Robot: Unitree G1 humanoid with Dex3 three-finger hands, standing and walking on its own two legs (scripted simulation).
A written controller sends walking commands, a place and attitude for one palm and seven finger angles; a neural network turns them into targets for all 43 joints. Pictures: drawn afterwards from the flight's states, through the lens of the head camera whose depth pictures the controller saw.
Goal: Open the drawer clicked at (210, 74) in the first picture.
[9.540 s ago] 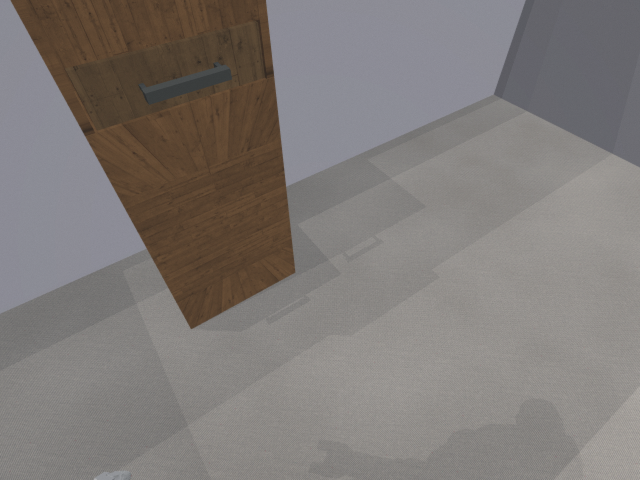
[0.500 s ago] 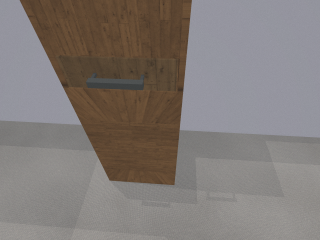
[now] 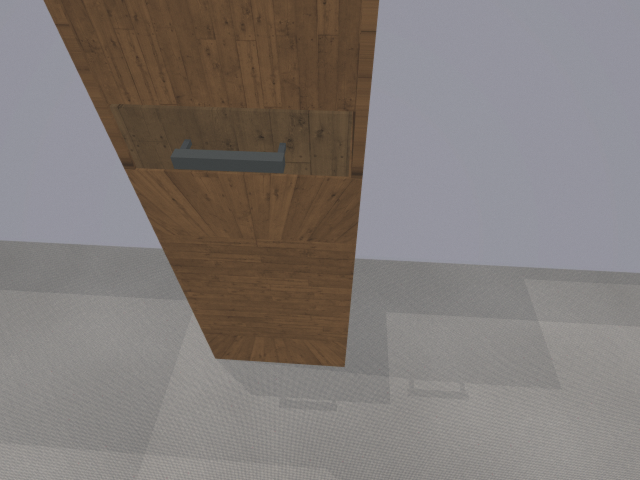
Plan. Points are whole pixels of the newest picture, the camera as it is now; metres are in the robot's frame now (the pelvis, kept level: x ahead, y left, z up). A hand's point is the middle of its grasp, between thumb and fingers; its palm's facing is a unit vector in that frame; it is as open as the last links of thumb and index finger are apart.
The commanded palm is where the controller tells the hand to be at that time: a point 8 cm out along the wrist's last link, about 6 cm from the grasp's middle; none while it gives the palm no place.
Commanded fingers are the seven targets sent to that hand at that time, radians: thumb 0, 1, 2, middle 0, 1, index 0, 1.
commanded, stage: shuffle to correct the standing spot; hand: left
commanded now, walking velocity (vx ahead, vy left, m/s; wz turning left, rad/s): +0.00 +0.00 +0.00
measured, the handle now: (231, 153) +0.58 +0.18 +0.10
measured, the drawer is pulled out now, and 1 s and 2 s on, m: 0.00 0.00 0.00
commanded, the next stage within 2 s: come to a stop and stand still in 0.18 s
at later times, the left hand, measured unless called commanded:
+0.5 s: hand out of the picture +0.03 +0.16 -0.18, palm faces +0.05 -0.98 -0.19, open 7.4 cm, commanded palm none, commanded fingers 0.00 0.90 0.90 -0.20 -0.30 -0.20 -0.30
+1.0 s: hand out of the picture +0.06 +0.19 -0.17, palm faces +0.03 -0.97 -0.22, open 7.4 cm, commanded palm none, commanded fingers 0.00 0.90 0.90 -0.20 -0.30 -0.20 -0.30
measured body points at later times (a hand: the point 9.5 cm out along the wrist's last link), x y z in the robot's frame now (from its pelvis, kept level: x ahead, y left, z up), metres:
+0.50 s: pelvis +0.05 -0.01 -0.01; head +0.07 -0.01 +0.44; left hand +0.03 +0.22 -0.17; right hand +0.04 -0.22 -0.17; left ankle -0.01 +0.11 -0.73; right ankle +0.00 -0.12 -0.74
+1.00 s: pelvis +0.00 +0.01 -0.01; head -0.01 +0.00 +0.44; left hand +0.06 +0.24 -0.15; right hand +0.07 -0.23 -0.15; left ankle +0.01 +0.11 -0.74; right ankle +0.00 -0.12 -0.74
